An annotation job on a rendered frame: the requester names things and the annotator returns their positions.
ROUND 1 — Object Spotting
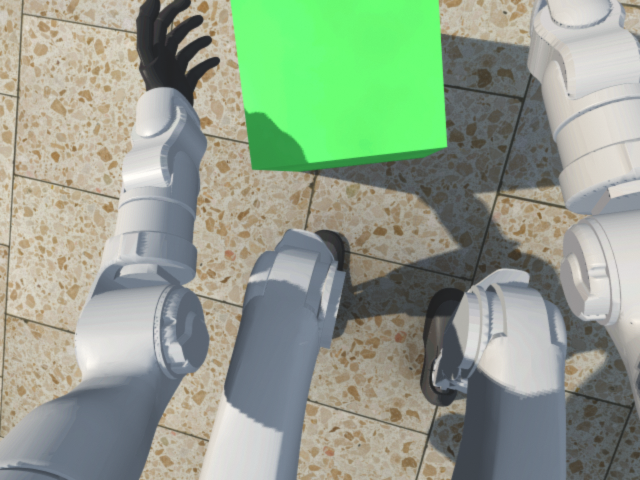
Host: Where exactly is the robot right thigh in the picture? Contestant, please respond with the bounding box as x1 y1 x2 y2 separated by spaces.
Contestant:
451 283 566 480

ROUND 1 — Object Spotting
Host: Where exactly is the robot right foot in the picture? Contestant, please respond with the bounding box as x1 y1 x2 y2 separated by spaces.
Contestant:
420 288 464 407

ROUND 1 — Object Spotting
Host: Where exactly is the robot left forearm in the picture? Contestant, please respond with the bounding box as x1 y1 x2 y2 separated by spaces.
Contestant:
74 87 207 370

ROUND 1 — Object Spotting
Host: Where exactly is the carton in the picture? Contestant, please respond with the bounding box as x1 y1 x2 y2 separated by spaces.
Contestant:
230 0 447 172

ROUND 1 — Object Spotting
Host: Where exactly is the left robot upper arm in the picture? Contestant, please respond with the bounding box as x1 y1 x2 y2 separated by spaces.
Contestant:
0 284 210 480

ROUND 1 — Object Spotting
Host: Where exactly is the robot left hand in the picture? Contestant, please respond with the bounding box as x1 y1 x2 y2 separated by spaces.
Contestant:
136 0 220 107

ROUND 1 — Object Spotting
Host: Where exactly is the robot right forearm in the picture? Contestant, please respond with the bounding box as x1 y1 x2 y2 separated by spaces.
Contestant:
527 0 640 215

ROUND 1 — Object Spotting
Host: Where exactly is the right robot upper arm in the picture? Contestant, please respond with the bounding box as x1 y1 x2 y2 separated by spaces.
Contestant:
560 209 640 420

